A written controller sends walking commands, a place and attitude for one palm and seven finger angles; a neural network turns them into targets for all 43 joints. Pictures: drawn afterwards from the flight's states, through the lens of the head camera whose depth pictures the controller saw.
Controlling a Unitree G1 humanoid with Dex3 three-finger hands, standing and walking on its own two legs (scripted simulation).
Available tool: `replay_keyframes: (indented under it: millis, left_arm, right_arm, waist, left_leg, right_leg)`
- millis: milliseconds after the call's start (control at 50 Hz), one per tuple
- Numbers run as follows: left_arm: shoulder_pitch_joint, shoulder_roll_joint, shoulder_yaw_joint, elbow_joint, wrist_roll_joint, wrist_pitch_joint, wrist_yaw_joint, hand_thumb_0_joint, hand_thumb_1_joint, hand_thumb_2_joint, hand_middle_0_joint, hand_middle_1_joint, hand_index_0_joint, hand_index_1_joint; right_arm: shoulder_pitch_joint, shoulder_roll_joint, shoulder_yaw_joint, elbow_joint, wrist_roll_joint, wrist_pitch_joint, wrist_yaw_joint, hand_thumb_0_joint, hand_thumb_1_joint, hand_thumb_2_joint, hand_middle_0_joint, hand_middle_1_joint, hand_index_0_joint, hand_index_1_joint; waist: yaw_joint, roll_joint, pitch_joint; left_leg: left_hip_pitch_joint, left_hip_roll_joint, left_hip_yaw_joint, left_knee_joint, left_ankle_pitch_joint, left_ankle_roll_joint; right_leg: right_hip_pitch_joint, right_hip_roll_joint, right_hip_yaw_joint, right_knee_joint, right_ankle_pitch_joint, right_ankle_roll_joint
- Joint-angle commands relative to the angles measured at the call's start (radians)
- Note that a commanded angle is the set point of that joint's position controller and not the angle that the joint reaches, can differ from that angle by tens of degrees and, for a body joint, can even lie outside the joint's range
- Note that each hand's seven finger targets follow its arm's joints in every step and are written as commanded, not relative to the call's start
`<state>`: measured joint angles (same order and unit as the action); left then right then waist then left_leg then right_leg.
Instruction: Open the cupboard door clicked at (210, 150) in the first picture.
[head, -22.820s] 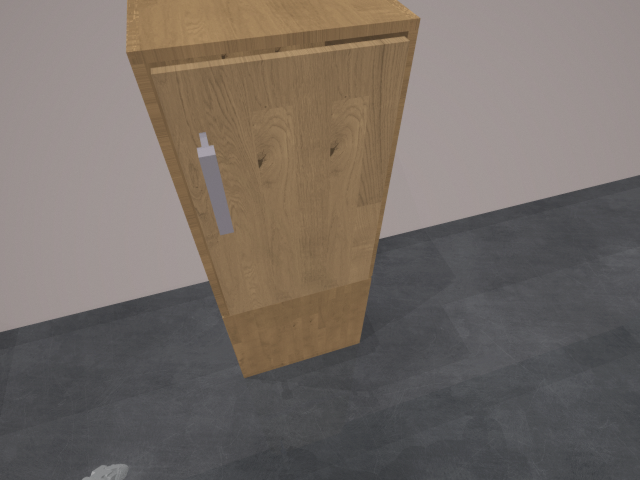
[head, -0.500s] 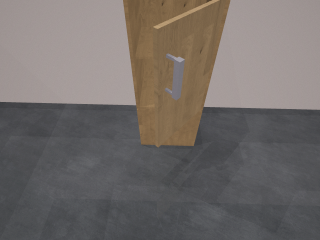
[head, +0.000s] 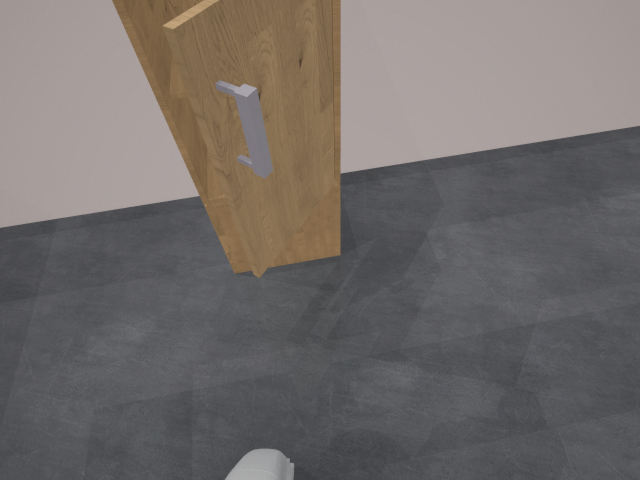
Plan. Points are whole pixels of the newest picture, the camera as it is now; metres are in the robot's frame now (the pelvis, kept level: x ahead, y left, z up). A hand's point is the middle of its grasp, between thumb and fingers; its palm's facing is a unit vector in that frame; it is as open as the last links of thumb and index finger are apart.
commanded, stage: walk to a spot facing it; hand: left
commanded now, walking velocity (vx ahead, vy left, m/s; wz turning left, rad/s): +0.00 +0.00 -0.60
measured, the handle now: (244, 131) +0.58 +0.17 +0.08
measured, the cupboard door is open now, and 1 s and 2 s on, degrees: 48 48 48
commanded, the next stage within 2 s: none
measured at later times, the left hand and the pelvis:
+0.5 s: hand (162, 462) +0.14 +0.26 -0.18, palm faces -0.20 -0.95 -0.22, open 7.3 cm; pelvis +0.03 +0.06 +0.00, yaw -17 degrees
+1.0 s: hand (261, 385) +0.26 +0.13 -0.17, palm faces -0.61 -0.76 -0.22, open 7.3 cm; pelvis +0.06 +0.04 -0.01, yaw -37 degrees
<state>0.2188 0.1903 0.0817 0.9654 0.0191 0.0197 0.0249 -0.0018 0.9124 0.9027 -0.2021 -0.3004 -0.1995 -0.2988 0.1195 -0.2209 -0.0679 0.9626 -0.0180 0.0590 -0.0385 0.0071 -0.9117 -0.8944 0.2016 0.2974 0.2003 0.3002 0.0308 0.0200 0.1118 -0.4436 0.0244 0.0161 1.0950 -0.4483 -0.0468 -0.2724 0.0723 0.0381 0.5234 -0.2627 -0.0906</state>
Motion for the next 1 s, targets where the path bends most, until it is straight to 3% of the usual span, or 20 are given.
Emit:
replay_keyframes:
  millis: [0, 220, 280, 300, 320, 340, 360, 420, 460, 600, 640, 680, 700, 720, 740, 780, 840, 880, 940, 980]
  left_arm:
    - [0.094, 0.178, 0.039, -0.048, 0.001, -0.014, 0.007, 0.0, 0.9, 0.9, -0.2, -0.3, -0.2, -0.3]
    - [0.092, 0.22, 0.053, -0.098, 0.011, -0.003, -0.004, 0.0, 0.9, 0.9, -0.2, -0.3, -0.2, -0.3]
    - [0.023, 0.217, 0.054, -0.113, 0.005, 0.001, -0.002, 0.0, 0.9, 0.9, -0.2, -0.3, -0.2, -0.3]
    - [0.001, 0.2, 0.049, -0.121, -0.001, 0.003, -0.003, 0.0, 0.9, 0.9, -0.2, -0.3, -0.2, -0.3]
    - [0.018, 0.147, 0.038, -0.136, -0.011, 0.005, -0.01, 0.0, 0.9, 0.9, -0.2, -0.3, -0.2, -0.3]
    - [0.023, 0.116, 0.029, -0.155, -0.009, 0.001, -0.023, 0.0, 0.9, 0.9, -0.2, -0.3, -0.2, -0.3]
    - [0.011, 0.145, 0.03, -0.175, 0.001, -0.003, -0.029, 0.0, 0.9, 0.9, -0.2, -0.3, -0.2, -0.3]
    - [0.0, 0.131, 0.036, -0.126, 0.007, 0.009, -0.045, 0.0, 0.9, 0.9, -0.2, -0.3, -0.2, -0.3]
    - [-0.002, 0.117, 0.029, -0.127, 0.002, 0.017, -0.055, 0.0, 0.9, 0.9, -0.2, -0.3, -0.2, -0.3]
    - [-0.131, 0.089, 0.004, -0.156, 0.001, 0.017, -0.066, 0.0, 0.9, 0.9, -0.2, -0.3, -0.2, -0.3]
    - [-0.128, 0.095, 0.002, -0.152, 0.0, 0.011, -0.064, 0.0, 0.9, 0.9, -0.2, -0.3, -0.2, -0.3]
    - [-0.058, 0.119, 0.008, -0.132, -0.001, 0.002, -0.059, 0.0, 0.9, 0.9, -0.2, -0.3, -0.2, -0.3]
    - [0.024, 0.165, 0.017, -0.108, 0.002, -0.007, -0.051, 0.0, 0.9, 0.9, -0.2, -0.3, -0.2, -0.3]
    - [0.11, 0.291, 0.046, -0.085, 0.012, -0.02, -0.031, 0.0, 0.9, 0.9, -0.2, -0.3, -0.2, -0.3]
    - [0.157, 0.327, 0.047, -0.067, -0.009, -0.017, -0.017, 0.0, 0.9, 0.9, -0.2, -0.3, -0.2, -0.3]
    - [0.057, 0.272, 0.043, -0.09, -0.001, -0.003, 0.003, 0.0, 0.9, 0.9, -0.2, -0.3, -0.2, -0.3]
    - [-0.068, 0.23, 0.031, -0.136, 0.007, 0.001, 0.002, 0.0, 0.9, 0.9, -0.2, -0.3, -0.2, -0.3]
    - [-0.09, 0.241, 0.032, -0.146, 0.011, 0.001, -0.005, 0.0, 0.9, 0.9, -0.2, -0.3, -0.2, -0.3]
    - [-0.097, 0.239, 0.039, -0.147, 0.013, 0.004, -0.019, 0.0, 0.9, 0.9, -0.2, -0.3, -0.2, -0.3]
    - [-0.13, 0.223, 0.039, -0.153, 0.009, 0.004, -0.028, 0.0, 0.9, 0.9, -0.2, -0.3, -0.2, -0.3]
  right_arm:
    - [-0.017, -0.063, -0.014, -0.088, 0.003, -0.013, 0.004, 0.0, -0.9, -0.9, 0.2, 0.3, 0.2, 0.3]
    - [-0.09, -0.067, -0.008, -0.163, 0.017, -0.039, -0.001, 0.0, -0.9, -0.9, 0.2, 0.3, 0.2, 0.3]
    - [0.016, -0.071, -0.006, -0.144, 0.023, -0.052, -0.008, 0.0, -0.9, -0.9, 0.2, 0.3, 0.2, 0.3]
    - [0.076, -0.089, -0.008, -0.125, 0.022, -0.061, -0.012, 0.0, -0.9, -0.9, 0.2, 0.3, 0.2, 0.3]
    - [0.105, -0.166, -0.017, -0.121, 0.009, -0.072, -0.018, 0.0, -0.9, -0.9, 0.2, 0.3, 0.2, 0.3]
    - [0.126, -0.242, -0.028, -0.136, -0.004, -0.069, -0.019, 0.0, -0.9, -0.9, 0.2, 0.3, 0.2, 0.3]
    - [0.116, -0.245, -0.022, -0.166, -0.008, -0.059, -0.02, 0.0, -0.9, -0.9, 0.2, 0.3, 0.2, 0.3]
    - [0.086, -0.149, 0.01, -0.156, -0.016, -0.066, -0.019, 0.0, -0.9, -0.9, 0.2, 0.3, 0.2, 0.3]
    - [0.092, -0.14, 0.012, -0.161, -0.011, -0.069, -0.019, 0.0, -0.9, -0.9, 0.2, 0.3, 0.2, 0.3]
    - [0.21, -0.169, -0.008, -0.096, -0.016, -0.064, -0.008, 0.0, -0.9, -0.9, 0.2, 0.3, 0.2, 0.3]
    - [0.211, -0.187, -0.015, -0.09, -0.016, -0.062, -0.004, 0.0, -0.9, -0.9, 0.2, 0.3, 0.2, 0.3]
    - [0.195, -0.193, -0.019, -0.092, -0.009, -0.059, 0.001, 0.0, -0.9, -0.9, 0.2, 0.3, 0.2, 0.3]
    - [0.187, -0.182, -0.019, -0.103, 0.002, -0.058, 0.008, 0.0, -0.9, -0.9, 0.2, 0.3, 0.2, 0.3]
    - [0.168, -0.104, -0.001, -0.141, 0.014, -0.056, 0.015, 0.0, -0.9, -0.9, 0.2, 0.3, 0.2, 0.3]
    - [0.112, -0.121, 0.0, -0.161, 0.014, -0.043, 0.006, 0.0, -0.9, -0.9, 0.2, 0.3, 0.2, 0.3]
    - [0.079, -0.104, -0.004, -0.148, 0.013, -0.032, 0.001, 0.0, -0.9, -0.9, 0.2, 0.3, 0.2, 0.3]
    - [0.115, -0.08, -0.004, -0.114, 0.009, -0.022, 0.011, 0.0, -0.9, -0.9, 0.2, 0.3, 0.2, 0.3]
    - [0.143, -0.066, -0.004, -0.104, 0.009, -0.022, 0.016, 0.0, -0.9, -0.9, 0.2, 0.3, 0.2, 0.3]
    - [0.155, -0.071, -0.006, -0.117, 0.003, -0.033, 0.02, 0.0, -0.9, -0.9, 0.2, 0.3, 0.2, 0.3]
    - [0.235, -0.079, -0.005, -0.099, -0.001, -0.053, 0.019, 0.0, -0.9, -0.9, 0.2, 0.3, 0.2, 0.3]
  waist:
    - [0.003, -0.12, -0.134]
    - [0.021, -0.154, -0.168]
    - [-0.037, -0.154, -0.195]
    - [-0.065, -0.122, -0.211]
    - [-0.069, 0.089, -0.226]
    - [-0.062, 0.305, -0.201]
    - [-0.055, 0.163, -0.155]
    - [-0.014, 0.166, -0.118]
    - [-0.015, 0.139, -0.141]
    - [-0.073, 0.177, -0.114]
    - [-0.07, 0.199, -0.121]
    - [-0.026, 0.157, -0.15]
    - [0.018, 0.068, -0.192]
    - [0.05, -0.276, -0.246]
    - [0.081, -0.284, -0.236]
    - [0.04, -0.287, -0.189]
    - [-0.033, -0.177, -0.135]
    - [-0.047, -0.132, -0.126]
    - [-0.049, -0.186, -0.1]
    - [-0.089, -0.18, -0.108]
  left_leg:
    - [-0.127, 0.02, -0.054, 0.014, 0.064, -0.016]
    - [-0.021, -0.028, -0.053, -0.259, 0.01, -0.004]
    - [0.158, -0.033, -0.059, -0.514, 0.11, 0.007]
    - [0.325, -0.005, -0.061, -0.658, 0.211, 0.013]
    - [0.488, 0.189, -0.253, -0.778, 0.236, 0.074]
    - [0.505, 0.442, -0.473, -0.82, 0.42, 0.196]
    - [0.369, 0.501, -0.469, -0.785, 0.448, 0.265]
    - [0.32, 0.304, -0.181, -0.735, 0.732, 0.185]
    - [0.362, 0.261, -0.068, -0.711, 0.782, 0.164]
    - [0.368, 0.293, 0.028, -0.688, 0.747, 0.163]
    - [0.369, 0.304, 0.04, -0.647, 0.768, 0.149]
    - [0.317, 0.288, 0.081, -0.542, 0.731, 0.1]
    - [0.2, 0.258, 0.123, -0.396, 0.647, 0.054]
    - [-0.093, 0.111, 0.22, -0.13, 0.109, -0.016]
    - [-0.147, 0.061, 0.071, 0.011, -0.229, -0.026]
    - [-0.192, 0.093, -0.018, 0.085, -0.135, -0.021]
    - [-0.057, 0.074, 0.013, -0.009, -0.025, -0.034]
    - [0.024, 0.047, 0.038, -0.122, 0.013, -0.033]
    - [0.101, 0.017, 0.061, -0.283, 0.032, -0.026]
    - [0.253, -0.005, 0.087, -0.471, 0.091, -0.018]
  right_leg:
    - [0.211, -0.255, 0.321, -0.166, 0.458, -0.072]
    - [0.18, -0.237, 0.445, -0.125, 0.491, -0.111]
    - [0.099, -0.2, 0.431, -0.06, 0.501, -0.062]
    - [-0.019, -0.158, 0.396, -0.017, 0.395, -0.014]
    - [-0.212, -0.038, 0.285, 0.093, 0.105, 0.044]
    - [-0.343, 0.032, 0.081, 0.334, -0.37, 0.108]
    - [-0.325, -0.038, 0.046, 0.477, -0.366, 0.128]
    - [-0.333, -0.066, 0.021, 0.721, -0.207, 0.149]
    - [-0.334, -0.085, -0.02, 0.701, -0.157, 0.156]
    - [-0.191, -0.094, -0.117, 0.312, -0.16, 0.13]
    - [-0.125, -0.079, -0.135, 0.203, -0.154, 0.109]
    - [0.04, -0.064, -0.149, 0.018, 0.001, 0.086]
    - [0.241, -0.119, -0.082, -0.082, 0.185, 0.054]
    - [0.458, -0.405, 0.293, -0.136, 0.566, -0.057]
    - [0.383, -0.503, 0.357, -0.122, 0.775, -0.154]
    - [0.298, -0.396, 0.309, -0.111, 0.559, -0.15]
    - [0.093, -0.314, 0.203, -0.132, 0.431, -0.101]
    - [0.018, -0.285, 0.201, -0.145, 0.324, -0.089]
    - [-0.046, -0.257, 0.264, -0.187, -0.008, -0.079]
    - [-0.13, -0.21, 0.262, -0.164, -0.228, -0.047]
